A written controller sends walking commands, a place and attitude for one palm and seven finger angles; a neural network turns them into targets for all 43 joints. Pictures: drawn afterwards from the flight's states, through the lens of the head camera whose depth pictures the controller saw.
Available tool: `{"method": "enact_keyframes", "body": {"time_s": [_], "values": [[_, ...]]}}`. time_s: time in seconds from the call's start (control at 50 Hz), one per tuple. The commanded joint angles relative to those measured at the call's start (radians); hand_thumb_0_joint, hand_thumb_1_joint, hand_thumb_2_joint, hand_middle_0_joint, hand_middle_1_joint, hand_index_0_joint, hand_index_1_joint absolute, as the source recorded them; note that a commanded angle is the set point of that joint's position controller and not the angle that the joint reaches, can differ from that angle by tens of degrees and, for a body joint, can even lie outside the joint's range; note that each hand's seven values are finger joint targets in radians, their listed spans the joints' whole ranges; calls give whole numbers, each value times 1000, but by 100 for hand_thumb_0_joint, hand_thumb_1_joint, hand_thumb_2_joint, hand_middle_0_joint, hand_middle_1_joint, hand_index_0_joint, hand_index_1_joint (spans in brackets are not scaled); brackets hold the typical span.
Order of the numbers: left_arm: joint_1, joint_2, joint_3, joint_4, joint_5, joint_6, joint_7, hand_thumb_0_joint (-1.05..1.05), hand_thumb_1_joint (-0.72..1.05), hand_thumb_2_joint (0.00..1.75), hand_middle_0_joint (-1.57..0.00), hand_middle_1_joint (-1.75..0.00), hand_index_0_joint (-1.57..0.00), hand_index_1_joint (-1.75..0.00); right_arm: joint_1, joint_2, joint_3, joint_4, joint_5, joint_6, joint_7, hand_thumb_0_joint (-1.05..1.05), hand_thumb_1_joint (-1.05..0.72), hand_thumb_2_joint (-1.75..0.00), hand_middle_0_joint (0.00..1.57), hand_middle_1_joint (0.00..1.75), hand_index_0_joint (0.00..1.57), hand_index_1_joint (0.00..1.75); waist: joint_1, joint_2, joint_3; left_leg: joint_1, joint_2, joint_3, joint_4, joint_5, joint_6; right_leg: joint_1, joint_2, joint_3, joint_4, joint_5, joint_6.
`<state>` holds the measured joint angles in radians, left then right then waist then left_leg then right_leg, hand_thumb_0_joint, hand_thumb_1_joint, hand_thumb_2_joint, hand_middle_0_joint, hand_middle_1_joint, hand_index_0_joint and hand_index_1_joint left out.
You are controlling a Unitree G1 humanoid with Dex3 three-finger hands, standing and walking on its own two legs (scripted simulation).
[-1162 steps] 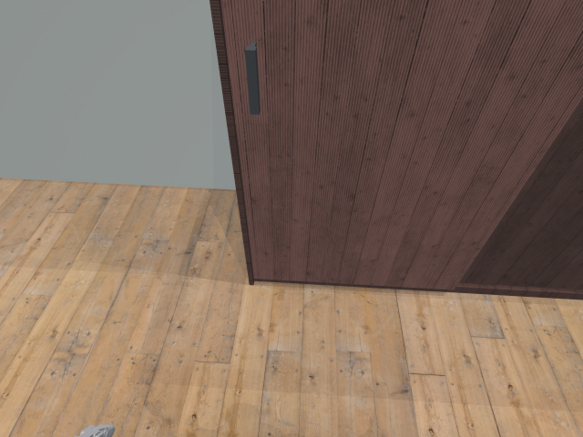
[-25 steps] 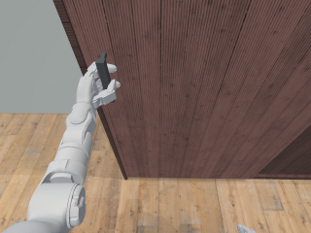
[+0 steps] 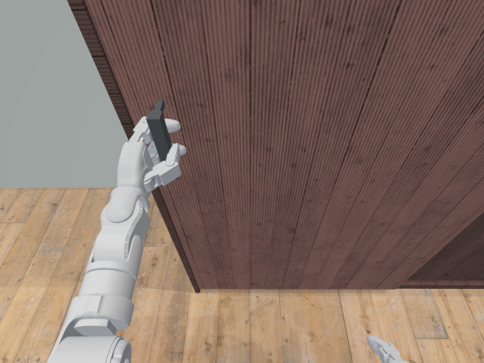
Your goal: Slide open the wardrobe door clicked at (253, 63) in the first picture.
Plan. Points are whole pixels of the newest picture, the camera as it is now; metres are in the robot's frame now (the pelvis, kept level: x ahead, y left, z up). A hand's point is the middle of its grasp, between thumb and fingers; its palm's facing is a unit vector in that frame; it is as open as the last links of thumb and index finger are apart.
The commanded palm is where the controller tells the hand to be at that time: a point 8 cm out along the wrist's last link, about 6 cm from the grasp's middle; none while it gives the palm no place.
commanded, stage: tug the door sideways, standing still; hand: left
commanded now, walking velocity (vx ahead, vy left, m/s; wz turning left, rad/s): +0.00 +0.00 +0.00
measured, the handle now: (166, 140) +0.46 +0.14 +0.12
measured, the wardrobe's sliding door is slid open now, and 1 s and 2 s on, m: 0.00 0.00 0.09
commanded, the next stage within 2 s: step sideways, sliding the door along in 0.82 s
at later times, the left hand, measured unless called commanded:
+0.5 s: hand (177, 162) +0.41 +0.11 +0.12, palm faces +0.05 -1.00 -0.04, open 5.8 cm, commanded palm +0.38 +0.11 +0.12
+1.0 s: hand (177, 164) +0.41 +0.12 +0.12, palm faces +0.06 -0.99 -0.10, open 5.9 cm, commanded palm +0.39 +0.13 +0.13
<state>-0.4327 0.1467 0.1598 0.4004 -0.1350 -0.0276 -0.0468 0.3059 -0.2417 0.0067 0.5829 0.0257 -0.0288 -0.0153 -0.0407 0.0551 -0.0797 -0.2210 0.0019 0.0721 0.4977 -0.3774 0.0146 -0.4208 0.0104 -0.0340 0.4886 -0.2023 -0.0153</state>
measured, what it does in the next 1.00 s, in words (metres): stands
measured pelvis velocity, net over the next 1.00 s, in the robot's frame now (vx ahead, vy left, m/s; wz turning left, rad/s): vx -0.04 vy -0.01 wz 0.10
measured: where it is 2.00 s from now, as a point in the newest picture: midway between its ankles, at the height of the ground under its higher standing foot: outside the picture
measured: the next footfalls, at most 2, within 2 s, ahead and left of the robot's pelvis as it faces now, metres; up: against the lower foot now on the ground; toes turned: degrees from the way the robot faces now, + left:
right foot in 1.32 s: +0.13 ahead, -0.16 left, +0.00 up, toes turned +4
left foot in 1.52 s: +0.01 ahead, +0.04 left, +0.00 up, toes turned +18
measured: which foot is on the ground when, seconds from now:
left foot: down 0.00-1.00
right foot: down 0.00-1.00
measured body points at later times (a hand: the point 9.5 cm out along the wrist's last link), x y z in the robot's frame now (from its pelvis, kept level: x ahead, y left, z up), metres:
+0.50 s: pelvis -0.02 +0.01 -0.01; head +0.02 -0.01 +0.44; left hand +0.40 +0.17 +0.13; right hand +0.09 -0.21 -0.14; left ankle -0.11 +0.09 -0.73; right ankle +0.02 -0.11 -0.73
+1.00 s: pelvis -0.04 -0.01 -0.01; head +0.02 -0.02 +0.44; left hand +0.40 +0.17 +0.13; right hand +0.07 -0.25 -0.14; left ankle -0.11 +0.09 -0.73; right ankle +0.02 -0.11 -0.73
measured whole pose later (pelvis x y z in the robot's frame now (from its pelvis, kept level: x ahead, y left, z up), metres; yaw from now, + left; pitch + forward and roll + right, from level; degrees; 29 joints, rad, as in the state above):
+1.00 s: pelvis -0.04 -0.01 -0.01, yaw +6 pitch +7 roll +0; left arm -0.80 0.17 0.02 0.85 -0.12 -0.18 0.04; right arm 0.32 -0.25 0.01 0.71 0.02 -0.11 -0.03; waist -0.02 0.05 -0.02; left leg -0.34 -0.03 -0.02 0.62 -0.41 0.02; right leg -0.51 -0.04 -0.11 0.60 -0.23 -0.03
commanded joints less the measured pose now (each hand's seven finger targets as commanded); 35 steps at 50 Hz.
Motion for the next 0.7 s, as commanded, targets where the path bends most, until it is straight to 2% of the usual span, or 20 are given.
{"method": "enact_keyframes", "body": {"time_s": [0.0, 0.02, 0.1, 0.14, 0.24, 0.32, 0.38, 0.42, 0.44, 0.46, 0.5, 0.54, 0.58, 0.64, 0.68], "values": [[-555, 65, -77, -190, 18, -64, 8, 0, 90, 90, -45, -140, -45, -140, 1, -111, -39, -77, -2, -31, -17, 0, -90, -90, 20, 30, 20, 30, -38, -68, -297, 7, 19, -51, 5, 640, -22, 299, -11, -9, 51, 537, -13], [-583, 45, -92, -158, 22, -59, 13, 0, 90, 90, -45, -140, -45, -140, 9, -109, -41, -66, -6, -31, -20, 0, -90, -90, 20, 30, 20, 30, -42, -77, -301, 11, 17, -55, 10, 638, -21, 287, -10, -12, 55, 528, -12], [-651, -37, -162, -123, 35, -65, 29, 0, 90, 90, -45, -140, -45, -140, 34, -96, -43, -34, -18, -38, -15, 0, -90, -90, 20, 30, 20, 30, -44, 10, -383, 82, 16, -75, 49, 822, -42, 265, -16, -23, 86, 588, -16], [-663, -83, -205, -84, 36, -75, 25, 0, 90, 90, -45, -140, -45, -140, 43, -97, -43, -25, -20, -42, -11, 0, -90, -90, 20, 30, 20, 30, -55, -21, -378, 97, 22, -92, 61, 852, -46, 232, -15, -31, 92, 568, -14], [-733, -147, -264, -24, 26, -127, 16, 0, 90, 90, -45, -140, -45, -140, 31, -98, -36, -20, -24, -60, 1, 0, -90, -90, 20, 30, 20, 30, -61, -76, -344, 71, 21, -111, 51, 756, -45, 199, -12, -39, 95, 477, -16], [-787, -191, -305, 7, 30, -155, 12, 0, 90, 90, -45, -140, -45, -140, 47, -96, -37, -4, -26, -74, 14, 0, -90, -90, 20, 30, 20, 30, -63, -25, -383, 118, 29, -135, 72, 853, -68, 143, -10, -45, 121, 455, -14], [-838, -218, -333, 21, 26, -176, 13, 0, 90, 90, -45, -140, -45, -140, 51, -98, -35, 3, -28, -87, 24, 0, -90, -90, 20, 30, 20, 30, -71, -7, -376, 124, 29, -143, 79, 819, -71, 106, -7, -45, 120, 407, -14], [-846, -244, -353, 46, 28, -186, 13, 0, 90, 90, -45, -140, -45, -140, 56, -97, -35, 7, -29, -95, 29, 0, -90, -90, 20, 30, 20, 30, -75, -16, -374, 117, 33, -150, 77, 804, -76, 91, -6, -49, 125, 384, -13], [-841, -241, -358, 60, 29, -192, 15, 0, 90, 90, -45, -140, -45, -140, 62, -102, -37, 8, -30, -97, 30, 0, -90, -90, 20, 30, 20, 30, -79, -33, -368, 121, 37, -160, 79, 813, -77, 80, -5, -51, 128, 369, -12], [-853, -243, -356, 64, 26, -196, 14, 0, 90, 90, -45, -140, -45, -140, 61, -102, -35, 11, -29, -101, 32, 0, -90, -90, 20, 30, 20, 30, -75, -9, -367, 117, 33, -157, 79, 795, -79, 71, -6, -49, 128, 359, -12], [-869, -234, -346, 83, 26, -203, 12, 0, 90, 90, -45, -140, -45, -140, 68, -105, -35, 18, -30, -106, 34, 0, -90, -90, 20, 30, 20, 30, -77, -21, -376, 95, 28, -151, 80, 754, -78, 78, -4, -49, 131, 355, -13], [-867, -221, -336, 106, 23, -213, 11, 0, 90, 90, -45, -140, -45, -140, 77, -111, -38, 22, -31, -112, 33, 0, -90, -90, 20, 30, 20, 30, -80, -62, -373, 77, 26, -154, 79, 735, -74, 90, -3, -51, 130, 353, -13], [-892, -222, -335, 98, 18, -220, 4, 0, 90, 90, -45, -140, -45, -140, 77, -109, -36, 25, -29, -118, 34, 0, -90, -90, 20, 30, 20, 30, -81, -36, -385, 66, 19, -148, 78, 702, -71, 94, -3, -46, 130, 354, -13], [-884, -211, -323, 142, 19, -226, 1, 0, 90, 90, -45, -140, -45, -140, 84, -115, -37, 33, -28, -126, 32, 0, -90, -90, 20, 30, 20, 30, -81, -51, -363, 29, 14, -144, 74, 651, -64, 102, -4, -48, 127, 340, -15], [-902, -207, -316, 144, 15, -232, -2, 0, 90, 90, -45, -140, -45, -140, 86, -113, -35, 36, -28, -132, 34, 0, -90, -90, 20, 30, 20, 30, -82, -34, -368, 28, 10, -140, 75, 634, -64, 96, -3, -44, 128, 340, -15]]}}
